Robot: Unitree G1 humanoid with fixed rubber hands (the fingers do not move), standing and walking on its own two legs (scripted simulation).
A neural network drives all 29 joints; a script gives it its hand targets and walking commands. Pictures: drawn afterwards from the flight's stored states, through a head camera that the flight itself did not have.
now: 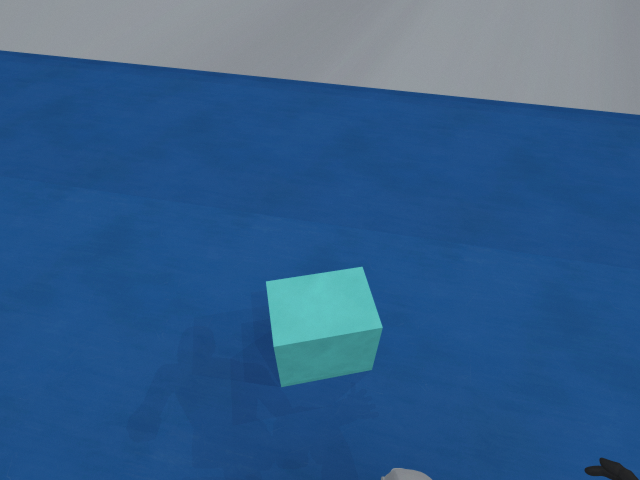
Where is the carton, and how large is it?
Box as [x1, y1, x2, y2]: [266, 267, 382, 386]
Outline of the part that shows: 362,267 266,281 273,345 281,386 371,369 382,327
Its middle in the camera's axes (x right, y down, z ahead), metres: +0.00 +0.29 +1.20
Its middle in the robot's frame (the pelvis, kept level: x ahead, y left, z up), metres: +0.65 +0.02 -0.61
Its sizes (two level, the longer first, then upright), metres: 0.297 0.211 0.282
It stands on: the floor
